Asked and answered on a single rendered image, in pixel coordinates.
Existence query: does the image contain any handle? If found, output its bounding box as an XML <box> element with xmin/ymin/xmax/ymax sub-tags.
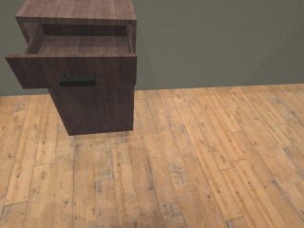
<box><xmin>59</xmin><ymin>71</ymin><xmax>96</xmax><ymax>87</ymax></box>

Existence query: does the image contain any drawer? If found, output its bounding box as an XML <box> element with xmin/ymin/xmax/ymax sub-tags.
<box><xmin>5</xmin><ymin>23</ymin><xmax>138</xmax><ymax>89</ymax></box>

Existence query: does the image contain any cabinet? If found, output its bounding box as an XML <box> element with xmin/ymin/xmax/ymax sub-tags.
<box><xmin>15</xmin><ymin>0</ymin><xmax>137</xmax><ymax>136</ymax></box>

